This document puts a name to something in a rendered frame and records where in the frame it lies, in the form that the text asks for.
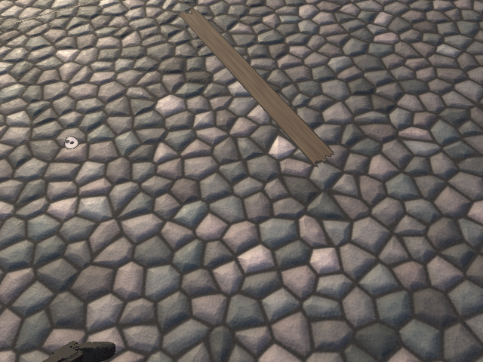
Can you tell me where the left robot hand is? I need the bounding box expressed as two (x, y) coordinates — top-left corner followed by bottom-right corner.
(42, 341), (115, 362)

